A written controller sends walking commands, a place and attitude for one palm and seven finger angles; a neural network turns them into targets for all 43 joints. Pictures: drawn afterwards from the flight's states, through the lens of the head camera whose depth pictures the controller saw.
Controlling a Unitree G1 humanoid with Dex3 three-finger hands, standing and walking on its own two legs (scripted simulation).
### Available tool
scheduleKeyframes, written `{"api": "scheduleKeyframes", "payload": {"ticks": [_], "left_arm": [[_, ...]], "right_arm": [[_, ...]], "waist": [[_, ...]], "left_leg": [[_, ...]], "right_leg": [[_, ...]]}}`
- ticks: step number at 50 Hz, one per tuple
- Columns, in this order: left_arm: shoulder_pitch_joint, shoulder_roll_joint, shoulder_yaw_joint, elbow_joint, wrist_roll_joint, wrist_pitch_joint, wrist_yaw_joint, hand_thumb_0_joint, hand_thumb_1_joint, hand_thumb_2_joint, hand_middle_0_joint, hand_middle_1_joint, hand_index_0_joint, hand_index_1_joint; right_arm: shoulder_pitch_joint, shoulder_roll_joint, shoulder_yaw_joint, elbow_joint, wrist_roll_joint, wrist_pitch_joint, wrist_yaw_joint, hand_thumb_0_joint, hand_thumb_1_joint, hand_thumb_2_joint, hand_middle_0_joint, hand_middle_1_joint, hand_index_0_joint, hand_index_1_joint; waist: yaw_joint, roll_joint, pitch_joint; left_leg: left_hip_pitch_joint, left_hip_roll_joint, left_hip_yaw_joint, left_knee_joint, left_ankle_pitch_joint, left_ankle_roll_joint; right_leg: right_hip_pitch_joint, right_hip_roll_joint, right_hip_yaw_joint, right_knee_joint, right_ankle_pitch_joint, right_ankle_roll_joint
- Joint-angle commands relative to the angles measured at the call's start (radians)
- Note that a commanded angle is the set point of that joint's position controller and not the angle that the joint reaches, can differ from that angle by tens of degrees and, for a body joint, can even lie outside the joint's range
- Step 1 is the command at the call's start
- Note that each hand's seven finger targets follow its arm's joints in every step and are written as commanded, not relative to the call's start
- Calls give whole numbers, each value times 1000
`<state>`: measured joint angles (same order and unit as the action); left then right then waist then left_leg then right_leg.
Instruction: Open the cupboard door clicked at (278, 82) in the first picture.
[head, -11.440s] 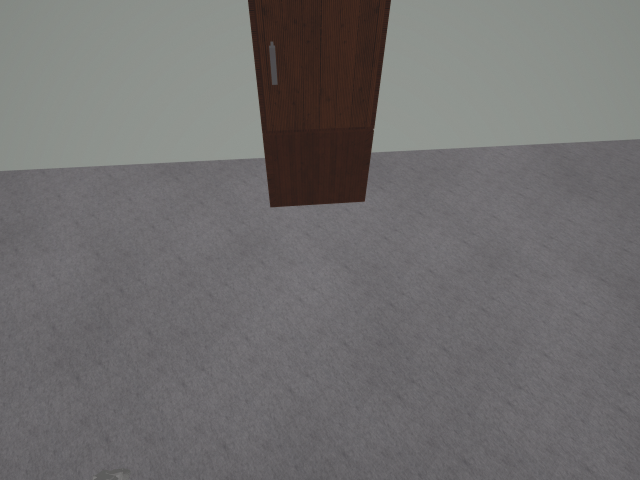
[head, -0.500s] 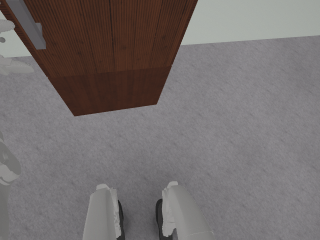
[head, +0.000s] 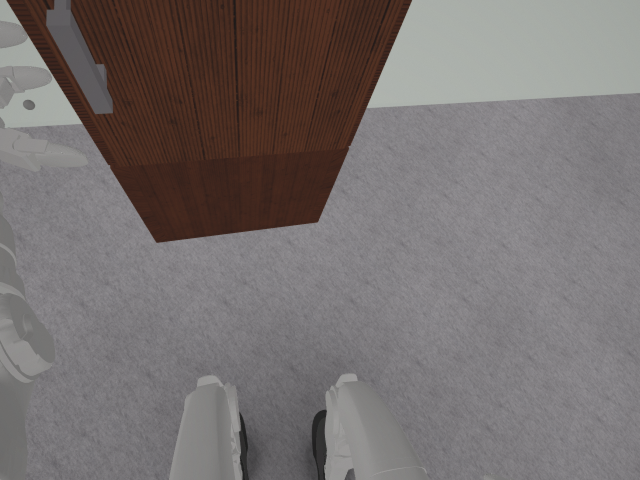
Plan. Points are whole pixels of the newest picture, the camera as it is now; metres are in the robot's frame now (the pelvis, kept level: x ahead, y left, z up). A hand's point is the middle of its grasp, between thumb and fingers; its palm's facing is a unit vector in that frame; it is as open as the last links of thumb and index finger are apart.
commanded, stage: move the hooked fingers beside the handle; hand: left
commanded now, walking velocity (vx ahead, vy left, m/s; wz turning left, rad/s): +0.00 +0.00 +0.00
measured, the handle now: (84, 53) +0.58 +0.23 +0.06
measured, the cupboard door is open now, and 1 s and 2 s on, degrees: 0 0 0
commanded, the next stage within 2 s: slide the fingers in behind the handle in 0.10 s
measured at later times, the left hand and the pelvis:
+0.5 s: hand (49, 100) +0.52 +0.26 +0.05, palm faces +0.13 -0.99 +0.00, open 14.0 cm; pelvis +0.00 +0.00 +0.00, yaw +0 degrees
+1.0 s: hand (86, 98) +0.53 +0.23 +0.05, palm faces +0.13 -0.99 +0.00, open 14.0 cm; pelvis +0.00 +0.00 +0.00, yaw +0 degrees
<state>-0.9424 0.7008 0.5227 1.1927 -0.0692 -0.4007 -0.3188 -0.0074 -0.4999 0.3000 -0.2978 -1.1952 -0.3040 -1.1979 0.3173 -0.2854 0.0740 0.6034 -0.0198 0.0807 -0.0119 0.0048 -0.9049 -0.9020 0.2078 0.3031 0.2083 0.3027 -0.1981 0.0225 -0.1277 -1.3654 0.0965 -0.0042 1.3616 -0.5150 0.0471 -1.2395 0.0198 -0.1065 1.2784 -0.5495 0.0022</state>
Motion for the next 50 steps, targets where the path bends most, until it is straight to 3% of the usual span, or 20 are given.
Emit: {"api": "scheduleKeyframes", "payload": {"ticks": [1, 5, 7, 8, 10, 14, 18, 19, 21, 23, 25, 29, 33, 36, 37, 40, 41, 42, 48, 50], "left_arm": [[-433, 334, 50, -284, -13, -100, 3, 0, -500, 300, -300, -1200, -300, -1200], [-398, 265, 4, -217, -27, -68, -18, 0, -500, 300, -300, -1200, -300, -1200], [-397, 278, 6, -197, -25, -45, -20, 0, -500, 300, -300, -1200, -300, -1200], [-421, 300, 20, -223, -24, -50, -19, 0, -500, 300, -300, -1200, -300, -1200], [-417, 325, 42, -226, -24, -50, -13, 0, -500, 300, -300, -1200, -300, -1200], [-441, 252, -7, -243, -27, -65, -8, 0, -500, 300, -300, -1200, -300, -1200], [-404, 256, 13, -245, -26, -62, 4, 0, -500, 300, -300, -1200, -300, -1200], [-419, 235, -6, -260, -26, -59, 6, 0, -500, 300, -300, -1200, -300, -1200], [-395, 223, -6, -223, -27, -46, 18, 0, -500, 300, -300, -1200, -300, -1200], [-401, 269, 30, -245, -23, -54, 33, 0, -500, 300, -300, -1200, -300, -1200], [-419, 226, -4, -278, -13, -65, 44, 0, -500, 300, -300, -1200, -300, -1200], [-382, 228, 15, -250, -13, -84, 63, 0, -500, 300, -300, -1200, -300, -1200], [-412, 196, -15, -224, -10, -83, 68, 0, -500, 300, -300, -1200, -300, -1200], [-427, 181, -25, -221, -10, -85, 73, 0, -500, 300, -300, -1200, -300, -1200], [-426, 212, -4, -245, -10, -92, 76, 0, -500, 300, -300, -1200, -300, -1200], [-430, 135, -48, -285, -11, -107, 81, 0, -500, 300, -300, -1200, -300, -1200], [-402, 115, -56, -248, -12, -98, 84, 0, -500, 300, -300, -1200, -300, -1200], [-400, 120, -49, -230, -14, -90, 88, 0, -500, 300, -300, -1200, -300, -1200], [-442, 109, -50, -276, 0, -106, 135, 0, -500, 300, -300, -1200, -300, -1200], [-447, 83, -70, -246, 7, -107, 147, 0, -500, 300, -300, -1200, -300, -1200]], "right_arm": [[195, -206, -80, -17, -10, -7, -11, 0, -900, -900, 200, 300, 200, 300], [189, -206, -79, -14, -2, -1, -7, 0, -900, -900, 200, 300, 200, 300], [195, -209, -76, -18, 1, 0, -13, 0, -900, -900, 200, 300, 200, 300], [196, -211, -75, -16, -1, -2, -15, 0, -900, -900, 200, 300, 200, 300], [196, -210, -75, -17, -2, -3, -16, 0, -900, -900, 200, 300, 200, 300], [199, -204, -78, -5, -7, -10, -11, 0, -900, -900, 200, 300, 200, 300], [208, -202, -83, -7, -8, -9, -7, 0, -900, -900, 200, 300, 200, 300], [208, -200, -83, -4, -9, -9, -5, 0, -900, -900, 200, 300, 200, 300], [205, -197, -82, -6, -6, -6, -3, 0, -900, -900, 200, 300, 200, 300], [209, -199, -78, -12, -8, -8, -5, 0, -900, -900, 200, 300, 200, 300], [204, -189, -80, -12, -10, -8, 1, 0, -900, -900, 200, 300, 200, 300], [206, -191, -83, -8, -10, -8, 4, 0, -900, -900, 200, 300, 200, 300], [207, -190, -82, -5, -11, -11, 3, 0, -900, -900, 200, 300, 200, 300], [204, -189, -83, -4, -13, -11, 3, 0, -900, -900, 200, 300, 200, 300], [206, -192, -84, -6, -14, -11, 2, 0, -900, -900, 200, 300, 200, 300], [205, -183, -92, -1, -18, -10, 10, 0, -900, -900, 200, 300, 200, 300], [208, -182, -92, 1, -16, -7, 12, 0, -900, -900, 200, 300, 200, 300], [207, -184, -91, 1, -16, -6, 11, 0, -900, -900, 200, 300, 200, 300], [213, -181, -96, 1, -23, -4, 15, 0, -900, -900, 200, 300, 200, 300], [211, -174, -92, 4, -23, -2, 19, 0, -900, -900, 200, 300, 200, 300]], "waist": [[10, 296, -608], [-8, 248, -551], [-12, 217, -531], [-6, 245, -551], [-1, 232, -563], [-17, 261, -566], [3, 259, -594], [-5, 265, -599], [-6, 226, -542], [6, 214, -560], [3, 256, -580], [6, 215, -553], [-15, 205, -520], [-18, 203, -527], [-5, 219, -552], [-6, 267, -589], [-8, 237, -566], [-12, 202, -543], [-8, 227, -591], [-20, 210, -550]], "left_leg": [[664, -21, -119, -133, 417, -25], [632, -21, -119, -137, 380, -20], [586, -24, -111, -137, 340, -14], [607, -22, -120, -137, 353, -16], [595, -22, -113, -131, 357, -16], [631, -19, -126, -132, 360, -19], [648, -20, -126, -135, 394, -21], [657, -19, -125, -137, 402, -22], [613, -21, -118, -145, 352, -19], [582, -24, -111, -143, 353, -15], [629, -23, -113, -149, 379, -21], [606, -23, -111, -154, 357, -21], [575, -27, -106, -153, 317, -16], [573, -28, -103, -150, 306, -16], [588, -27, -106, -151, 328, -19], [674, -23, -119, -155, 387, -28], [662, -25, -118, -158, 377, -28], [622, -26, -114, -157, 350, -24], [665, -28, -119, -158, 379, -26], [632, -30, -110, -156, 364, -24]], "right_leg": [[56, 34, 38, -126, 253, -31], [45, 35, 36, -139, 240, -25], [62, 34, 40, -146, 228, -22], [49, 33, 37, -133, 229, -27], [66, 34, 41, -137, 235, -24], [23, 35, 34, -133, 228, -27], [43, 34, 35, -131, 246, -30], [39, 34, 33, -133, 251, -28], [51, 35, 34, -147, 230, -25], [89, 36, 40, -140, 236, -26], [73, 36, 37, -141, 246, -27], [85, 38, 37, -146, 235, -27], [74, 36, 42, -150, 219, -26], [75, 36, 45, -155, 214, -24], [86, 35, 43, -147, 225, -27], [49, 34, 35, -142, 248, -30], [53, 36, 34, -149, 245, -29], [67, 36, 34, -152, 236, -26], [62, 34, 36, -144, 247, -30], [67, 34, 37, -152, 247, -26]]}}
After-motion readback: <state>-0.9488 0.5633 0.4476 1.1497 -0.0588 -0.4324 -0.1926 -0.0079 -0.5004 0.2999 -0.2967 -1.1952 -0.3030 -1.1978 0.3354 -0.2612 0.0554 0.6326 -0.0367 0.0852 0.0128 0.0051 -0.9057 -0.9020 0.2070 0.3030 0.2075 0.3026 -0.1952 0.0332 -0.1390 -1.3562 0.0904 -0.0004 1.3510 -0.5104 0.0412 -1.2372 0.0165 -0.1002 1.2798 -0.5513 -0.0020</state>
